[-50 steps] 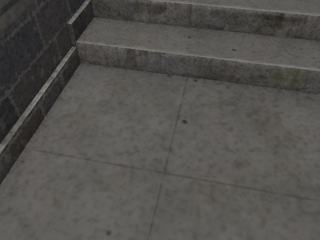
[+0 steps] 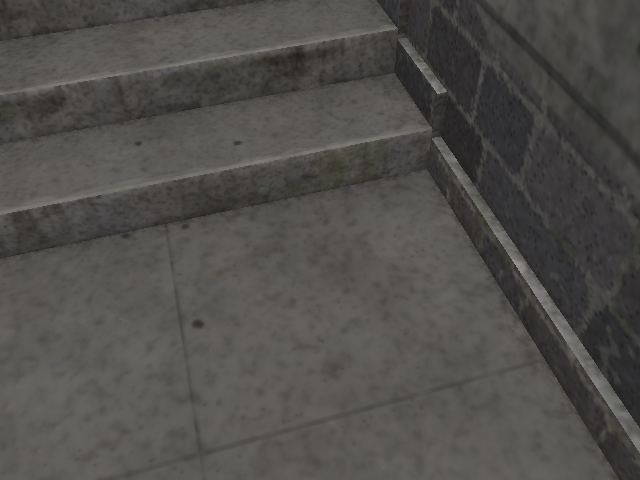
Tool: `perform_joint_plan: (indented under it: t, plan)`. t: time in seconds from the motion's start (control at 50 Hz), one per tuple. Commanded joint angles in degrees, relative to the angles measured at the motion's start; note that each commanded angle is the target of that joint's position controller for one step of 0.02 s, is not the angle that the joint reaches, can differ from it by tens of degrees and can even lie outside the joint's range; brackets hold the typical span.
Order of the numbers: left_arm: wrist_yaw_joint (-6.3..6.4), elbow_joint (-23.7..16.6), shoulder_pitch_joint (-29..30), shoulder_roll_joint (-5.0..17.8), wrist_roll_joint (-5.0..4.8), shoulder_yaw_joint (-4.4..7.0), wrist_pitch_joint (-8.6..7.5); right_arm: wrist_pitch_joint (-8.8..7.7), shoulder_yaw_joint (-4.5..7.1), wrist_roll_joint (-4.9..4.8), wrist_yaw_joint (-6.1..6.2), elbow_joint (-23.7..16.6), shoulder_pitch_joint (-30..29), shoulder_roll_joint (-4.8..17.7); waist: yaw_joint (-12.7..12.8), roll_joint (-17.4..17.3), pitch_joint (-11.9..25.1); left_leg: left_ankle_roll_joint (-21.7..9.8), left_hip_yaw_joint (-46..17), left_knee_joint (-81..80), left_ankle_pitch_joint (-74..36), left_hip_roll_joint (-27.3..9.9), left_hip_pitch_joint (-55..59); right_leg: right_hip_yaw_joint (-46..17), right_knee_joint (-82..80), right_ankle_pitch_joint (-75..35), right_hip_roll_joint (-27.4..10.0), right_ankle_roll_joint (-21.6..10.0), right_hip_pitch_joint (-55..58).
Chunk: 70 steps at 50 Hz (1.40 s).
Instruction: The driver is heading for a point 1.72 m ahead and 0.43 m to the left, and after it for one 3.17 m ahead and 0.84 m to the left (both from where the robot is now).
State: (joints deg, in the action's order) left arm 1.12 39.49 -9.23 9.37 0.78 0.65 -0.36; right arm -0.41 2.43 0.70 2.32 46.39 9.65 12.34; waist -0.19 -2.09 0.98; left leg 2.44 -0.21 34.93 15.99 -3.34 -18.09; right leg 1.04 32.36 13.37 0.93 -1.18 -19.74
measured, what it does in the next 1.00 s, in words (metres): walks ahead: left foot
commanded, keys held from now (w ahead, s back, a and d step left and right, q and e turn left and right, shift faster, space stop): no key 0.18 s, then w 0.82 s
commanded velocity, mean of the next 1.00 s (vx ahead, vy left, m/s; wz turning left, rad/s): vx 0.30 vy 0.00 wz -0.02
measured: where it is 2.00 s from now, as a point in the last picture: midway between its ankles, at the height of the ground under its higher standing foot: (316, 391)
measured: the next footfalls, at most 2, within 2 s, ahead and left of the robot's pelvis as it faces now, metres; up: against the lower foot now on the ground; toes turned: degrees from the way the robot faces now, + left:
left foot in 0.84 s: +0.33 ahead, +0.14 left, +0.00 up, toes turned +5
right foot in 1.34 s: +0.65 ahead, -0.08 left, +0.00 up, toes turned -2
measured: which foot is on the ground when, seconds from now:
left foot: down 0.00-0.42, up 0.44-0.82, down 0.84-1.00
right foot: down 0.00-0.86, up 0.88-1.00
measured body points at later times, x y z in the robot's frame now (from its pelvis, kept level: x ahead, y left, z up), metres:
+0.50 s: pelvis +0.04 -0.01 +0.02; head +0.05 -0.02 +0.46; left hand +0.08 +0.26 -0.10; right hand +0.19 -0.26 -0.10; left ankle +0.00 +0.14 -0.68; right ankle +0.02 -0.10 -0.73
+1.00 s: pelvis +0.27 +0.05 +0.01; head +0.30 +0.05 +0.46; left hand +0.33 +0.31 -0.12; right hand +0.39 -0.19 -0.11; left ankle +0.29 +0.14 -0.73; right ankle +0.18 -0.08 -0.61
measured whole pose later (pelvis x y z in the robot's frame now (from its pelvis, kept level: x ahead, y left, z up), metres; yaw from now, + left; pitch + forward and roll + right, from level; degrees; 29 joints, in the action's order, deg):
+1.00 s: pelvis +0.27 +0.05 +0.01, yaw +1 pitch +2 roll +2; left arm -0.2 51.7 -17.7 13.1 -1.9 2.0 -6.5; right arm -6.2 3.0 0.4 -0.3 47.8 12.2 11.8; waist 0.1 1.5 0.4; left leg -3.7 5.5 22.8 10.8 3.0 -14.7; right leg -1.7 73.3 18.5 -2.5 -2.7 -27.0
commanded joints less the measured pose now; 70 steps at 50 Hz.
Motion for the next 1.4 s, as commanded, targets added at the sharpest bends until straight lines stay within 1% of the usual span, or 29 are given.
perform_joint_plan:
  t: [0.02, 0.04, 0.08, 0.2, 0.22, 0.24, 0.32, 0.4, 0.42, 0.44, 0.46, 0.5, 0.56, 0.64, 0.78, 0.84, 0.86, 0.88, 0.9, 0.92, 0.94, 1.02, 1.14, 1.24, 1.32, 1.34, 1.36, 1.38, 1.4]
  plan:
    - [-0.18, -1.0, -1.9, 5.3, -0.37, 1.29, -1.55, -0.62, 0.82, 1.14, -0.34, -2.8, 1.9, 7.4, 1.3, 4.0, 1.7, -3.0, -5.0, -9.3, -18.6, -3.5, 9.9, -8.8, -5.4, 4.4, -6.0, -4.1, -3.1]
    - [-0.30, -1.2, -3.5, 4.7, -0.05, 1.30, -1.56, -0.42, 1.45, -0.20, -0.58, -2.3, -0.6, 8.9, 3.6, -7.1, 1.0, -6.3, -4.5, -9.7, -6.6, -3.3, 4.0, -3.5, -5.9, 4.2, -2.4, -1.4, -0.8]
    - [0.49, -0.9, 1.6, 8.1, 0.13, 2.45, -0.98, -1.02, -0.07, 0.24, -1.03, -2.5, -2.3, 3.3, 0.8, -5.3, -0.6, -5.9, -4.6, -13.4, 4.6, -1.7, -2.2, -2.1, -3.0, 1.9, -2.0, 0.3, 4.4]
    - [0.29, 1.9, -0.6, 6.1, 0.12, 2.53, -0.51, -1.61, -0.07, -0.03, -0.24, -0.3, 0.3, 3.9, -0.1, 0.1, 0.4, -5.3, -1.9, -11.1, 8.3, 0.4, -0.3, -2.2, -4.3, 8.5, -2.1, -1.2, 3.6]
    - [-3.26, -0.1, 0.9, 11.1, 0.20, 4.60, -3.85, -4.26, 1.68, -0.89, -3.42, -3.3, -1.6, 8.5, 0.2, 3.9, -8.7, -7.1, -4.2, -15.6, 24.0, -2.1, -6.1, -2.1, -9.1, 23.1, -2.8, -3.5, -4.1]
    - [-3.75, 0.5, 1.2, 11.9, 0.85, 5.34, -5.19, -5.17, 2.79, -0.49, -4.02, -2.7, -0.7, 11.4, -0.4, 1.5, -7.7, -9.2, -6.1, -17.1, 27.2, -3.1, -4.7, -4.0, -9.8, 25.8, -3.7, -5.3, -5.0]
    - [-1.80, 2.7, -3.2, 6.9, 1.69, 5.21, -6.87, -6.56, 2.60, -0.53, -0.99, -4.7, -2.6, 7.7, 1.1, -4.6, 0.3, -14.1, -12.6, -24.4, 19.5, -8.7, 3.1, 3.5, -0.9, 4.2, -0.2, -4.5, 4.3]
    - [-2.26, 5.2, -11.2, 6.2, 2.11, 5.66, -7.48, -4.85, 2.09, 0.17, 0.18, -5.9, -4.4, 6.3, 4.0, -2.3, -3.1, -13.7, -10.5, -20.4, 21.1, -9.0, 0.1, 2.4, -9.3, 4.5, -1.9, -7.0, 13.7]
    - [-2.03, 6.1, -13.6, 7.0, 2.91, 5.94, -8.80, -4.30, 1.47, 1.27, -0.06, -6.5, -4.1, 3.5, 4.7, 1.6, -3.9, -11.9, -5.1, -11.2, 16.9, -4.3, -5.1, -3.6, -12.7, 10.8, -5.7, -9.8, 17.9]
    - [-1.11, 8.1, -21.8, 9.4, 3.11, 6.27, -9.83, -4.01, 0.40, 3.34, -0.93, -8.9, -8.9, 0.0, 8.8, 11.2, -3.3, -6.4, 0.8, 7.7, 12.2, 3.0, -21.5, -27.4, -21.5, 23.1, -17.7, -18.9, 27.6]
    - [-0.24, 7.1, -23.0, 8.3, 3.83, 4.97, -10.45, -4.62, 0.14, 3.45, -2.11, -9.1, -10.8, -0.2, 10.4, 12.2, -4.8, -6.5, -8.1, 19.9, 13.3, 5.0, -33.5, -39.7, -27.3, 29.0, -23.0, -21.3, 31.1]
    - [0.27, 6.0, -15.9, 7.3, 3.95, 3.73, -9.36, -6.05, 1.46, 2.32, -2.29, -5.9, -6.5, 4.2, 5.4, 7.6, -3.1, -7.9, -8.4, 34.2, 6.2, 3.8, -35.5, -28.3, -24.8, 17.8, -20.9, -15.8, 27.6]
    - [0.32, 5.2, -11.2, 3.2, 3.16, 0.85, -7.75, -5.80, 1.08, 3.85, -3.28, -6.5, -6.1, 1.9, 1.3, 5.5, -0.9, -6.3, -2.6, 34.8, -3.1, -0.1, -28.8, -14.6, -26.4, 5.0, -15.4, -12.1, 17.7]
    - [-0.84, 7.7, -15.6, 5.1, 2.75, 0.87, -7.50, -4.37, -0.27, 2.39, -4.80, -7.3, -10.4, -1.0, 4.0, 4.7, -1.3, -1.4, 3.1, 15.1, -8.0, -0.5, -19.8, -5.2, -27.2, -7.0, -11.8, -12.8, 13.6]
    - [-2.69, 12.9, -18.8, 7.1, 1.77, 1.68, -6.98, -4.63, -0.02, 1.89, -4.33, -9.2, -17.0, 1.3, 5.3, 8.0, -4.0, -7.5, 3.3, -4.7, -8.8, 1.1, -18.3, -8.4, -20.8, -18.1, -18.8, -14.1, 25.0]
    - [-2.18, 13.4, -17.4, 7.7, 2.83, 1.62, -6.41, -6.02, 1.81, 0.29, -3.37, -7.5, -9.8, 5.1, 0.5, 6.4, 2.8, -12.5, 6.3, -5.8, -17.2, 5.0, 7.4, -0.6, -9.5, -32.7, -11.5, -7.8, 16.0]
    - [-2.07, 12.5, -21.2, 3.2, 4.10, 0.19, -6.49, -6.16, 2.28, 0.96, -2.92, -5.0, 1.5, 7.1, -1.5, -0.8, 15.3, -19.8, -1.3, -0.1, -26.0, -2.1, 31.0, 3.0, 6.0, -25.7, -5.7, -3.1, 4.2]
    - [-3.24, 10.4, -22.5, 0.8, 4.76, -1.25, -7.17, -5.56, 2.46, 1.87, -2.27, -1.1, 19.4, 8.2, -7.8, -11.7, 25.5, -30.1, -27.7, -11.4, -13.7, -15.7, 53.9, 1.0, 24.2, 8.7, 4.1, 1.1, -15.3]
    - [-4.49, 9.9, -10.7, 5.6, 2.85, 0.84, -7.32, -5.85, 2.70, 4.39, -2.22, 3.7, 27.4, 6.4, -12.8, -5.1, 10.8, -23.9, -34.9, -20.2, 1.4, -16.4, 47.2, -7.1, 38.0, 14.9, 2.7, -2.1, -28.8]
    - [-4.03, 9.3, -5.9, 6.1, 1.68, 1.69, -7.87, -6.51, 3.19, 3.89, -2.34, 4.6, 22.5, 8.2, -9.9, -4.0, -0.7, -19.0, -28.3, -21.0, 7.8, -14.7, 33.4, -9.2, 45.5, 8.9, -0.6, -5.1, -32.7]
    - [-1.64, 7.5, -5.6, 10.6, -5.68, 2.76, -8.37, -5.92, 4.00, -2.50, -1.81, -1.4, 8.0, 11.9, -4.9, -2.1, 1.6, -18.6, -25.6, -20.1, -13.2, -16.2, 29.5, -6.3, 48.2, 6.7, -4.0, -2.8, -30.6]
    - [0.04, 6.1, -6.0, 6.4, -3.47, 2.73, -5.35, -6.44, 0.70, -0.95, -3.05, 0.2, 2.0, 1.7, 1.8, -1.0, 1.0, -16.7, -10.4, -25.7, -19.1, -10.8, 13.9, -5.2, 43.0, 4.7, -9.8, -0.5, -22.5]
    - [-1.29, 1.0, 5.8, 6.0, -0.99, 1.34, -4.76, -6.12, 2.35, -1.04, -1.80, 0.6, 4.7, 9.9, -0.2, 1.6, -3.2, -15.1, 0.2, -29.3, -20.0, -3.7, 1.7, -0.5, 11.7, -16.8, -8.2, 2.3, -13.8]
    - [-3.14, -2.0, 13.9, 10.3, -1.00, 1.88, -4.89, -4.98, 3.18, -1.88, -2.12, 3.2, 11.3, 12.5, -3.6, 1.1, -3.4, -13.6, -2.0, -24.2, -23.7, -9.0, 17.8, -1.3, 0.0, -17.6, -6.2, -0.6, -17.1]
    - [-3.39, 2.2, -0.1, 15.8, -1.41, 4.87, -5.63, -3.10, 2.83, -0.83, -1.67, 4.1, 11.6, 11.7, 3.2, -3.0, 4.3, -10.5, -0.3, -5.1, -44.3, -6.3, 21.7, 3.4, -4.1, -9.8, -0.8, -5.3, 2.4]
    - [-3.04, 5.0, -10.8, 19.1, -0.61, 6.08, -5.76, -3.19, 2.10, 0.03, -1.44, 2.6, 11.7, 10.4, 6.7, 2.0, 12.2, -8.6, 1.9, 11.0, -31.4, -3.2, 9.9, -4.9, -0.5, -16.4, -8.5, -8.9, 20.6]
    - [-2.39, 6.2, -16.2, 23.2, 0.33, 6.72, -5.45, -4.66, -0.16, -0.24, -2.28, 1.6, 19.4, 3.0, 4.0, 16.5, 20.3, -4.4, 0.4, 35.7, 5.4, 6.4, -16.1, -34.3, -5.3, -2.7, -23.7, -19.8, 43.7]
    - [-2.12, 6.6, -18.2, 17.9, -0.40, 5.60, -5.08, -6.38, 0.81, -2.19, -2.73, 2.6, 16.0, 7.6, 7.5, 15.1, 22.6, -5.0, -9.1, 43.6, 17.9, 7.0, -24.8, -44.9, -14.3, 7.3, -24.8, -20.1, 45.0]
    - [-1.70, 6.3, -14.0, 16.2, -0.85, 5.00, -4.97, -7.08, 1.79, -3.74, -2.89, 0.3, 9.5, 11.1, 7.4, 12.6, 12.4, -5.5, -8.4, 45.2, 13.8, 3.5, -30.3, -35.8, -15.8, 8.7, -22.2, -16.2, 38.8]
Keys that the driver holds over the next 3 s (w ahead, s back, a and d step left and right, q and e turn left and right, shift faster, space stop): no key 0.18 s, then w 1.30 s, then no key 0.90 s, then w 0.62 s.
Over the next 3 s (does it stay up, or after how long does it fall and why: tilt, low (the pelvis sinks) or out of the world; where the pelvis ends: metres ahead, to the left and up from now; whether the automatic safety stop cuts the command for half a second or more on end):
stays up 0.95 0.12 0.01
